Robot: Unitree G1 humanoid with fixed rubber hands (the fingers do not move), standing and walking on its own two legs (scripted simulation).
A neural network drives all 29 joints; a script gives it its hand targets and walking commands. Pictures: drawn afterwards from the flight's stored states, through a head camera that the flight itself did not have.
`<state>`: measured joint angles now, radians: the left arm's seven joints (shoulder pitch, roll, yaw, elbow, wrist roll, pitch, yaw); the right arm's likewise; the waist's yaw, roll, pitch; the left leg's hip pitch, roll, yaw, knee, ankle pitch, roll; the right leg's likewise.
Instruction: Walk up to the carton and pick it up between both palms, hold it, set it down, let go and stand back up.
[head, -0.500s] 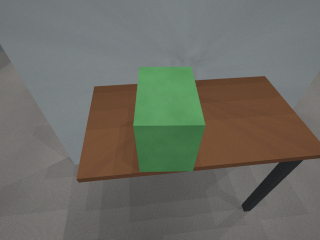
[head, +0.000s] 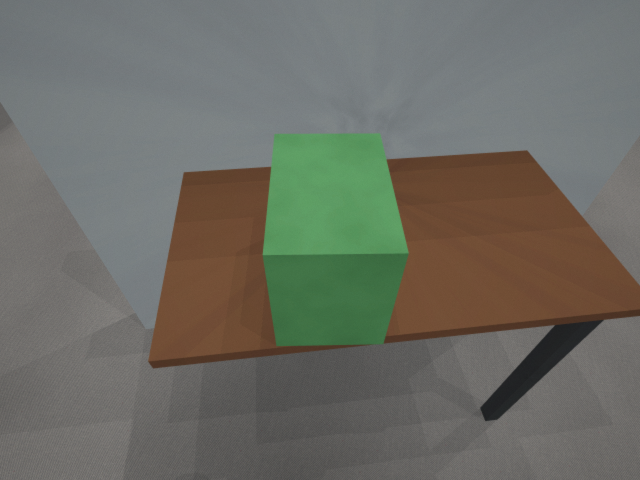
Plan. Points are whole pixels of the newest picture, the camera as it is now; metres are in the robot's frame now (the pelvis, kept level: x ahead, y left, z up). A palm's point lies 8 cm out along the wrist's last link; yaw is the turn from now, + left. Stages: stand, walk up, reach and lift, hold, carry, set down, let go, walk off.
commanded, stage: stand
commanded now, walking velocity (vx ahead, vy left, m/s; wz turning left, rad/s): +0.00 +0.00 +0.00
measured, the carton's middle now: (328, 238) +0.47 -0.01 +0.02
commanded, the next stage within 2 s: none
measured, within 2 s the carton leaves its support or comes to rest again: neither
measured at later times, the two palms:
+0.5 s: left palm out of the picture +0.00 +0.22 -0.14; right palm out of the picture -0.01 -0.22 -0.14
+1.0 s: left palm out of the picture +0.00 +0.22 -0.14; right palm out of the picture -0.01 -0.22 -0.14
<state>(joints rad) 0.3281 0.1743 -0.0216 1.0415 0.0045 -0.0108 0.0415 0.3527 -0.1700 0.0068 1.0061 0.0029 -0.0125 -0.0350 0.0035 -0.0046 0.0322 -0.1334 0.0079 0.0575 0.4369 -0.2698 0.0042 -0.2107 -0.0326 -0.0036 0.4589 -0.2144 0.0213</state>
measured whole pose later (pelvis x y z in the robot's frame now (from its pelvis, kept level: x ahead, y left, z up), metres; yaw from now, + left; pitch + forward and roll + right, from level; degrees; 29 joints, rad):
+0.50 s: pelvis +0.00 +0.00 +0.00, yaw +0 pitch -2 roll +0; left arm 0.32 0.16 -0.02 1.07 0.00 -0.01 0.05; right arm 0.35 -0.16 0.01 1.03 0.00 -0.01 -0.04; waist 0.00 -0.01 0.04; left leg -0.12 0.01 0.06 0.42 -0.27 0.01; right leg -0.20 -0.03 0.00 0.45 -0.22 0.02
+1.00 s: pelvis +0.01 +0.00 +0.00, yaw -1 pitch -2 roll +0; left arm 0.31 0.16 -0.02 1.09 0.00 -0.01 0.05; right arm 0.35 -0.15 0.01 1.05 0.00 -0.01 -0.04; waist 0.00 -0.01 0.04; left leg -0.11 0.01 0.07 0.41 -0.27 0.01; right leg -0.20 -0.03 0.01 0.44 -0.22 0.03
